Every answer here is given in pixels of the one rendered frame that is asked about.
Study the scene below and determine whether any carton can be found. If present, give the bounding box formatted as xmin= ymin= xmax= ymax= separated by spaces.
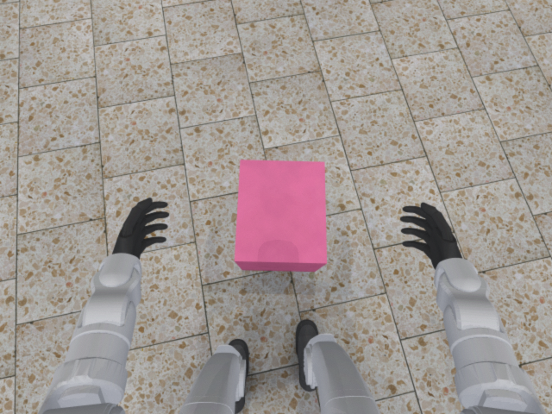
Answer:
xmin=235 ymin=160 xmax=327 ymax=272

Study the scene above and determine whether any robot left hand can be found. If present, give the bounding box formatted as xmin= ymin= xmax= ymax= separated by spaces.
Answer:
xmin=112 ymin=198 xmax=169 ymax=259

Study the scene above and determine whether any robot right hand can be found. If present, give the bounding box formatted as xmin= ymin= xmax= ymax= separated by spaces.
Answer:
xmin=400 ymin=203 xmax=462 ymax=270

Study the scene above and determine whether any right robot thigh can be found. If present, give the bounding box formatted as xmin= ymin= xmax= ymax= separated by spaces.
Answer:
xmin=304 ymin=342 xmax=381 ymax=414

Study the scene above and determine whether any left robot shin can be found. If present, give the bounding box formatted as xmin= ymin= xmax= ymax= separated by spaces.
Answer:
xmin=214 ymin=345 xmax=241 ymax=401

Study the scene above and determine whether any right robot forearm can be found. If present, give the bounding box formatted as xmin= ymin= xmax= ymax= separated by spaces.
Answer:
xmin=434 ymin=258 xmax=547 ymax=414

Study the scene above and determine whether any left robot forearm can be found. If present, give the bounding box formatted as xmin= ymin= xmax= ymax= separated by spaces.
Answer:
xmin=37 ymin=253 xmax=141 ymax=414

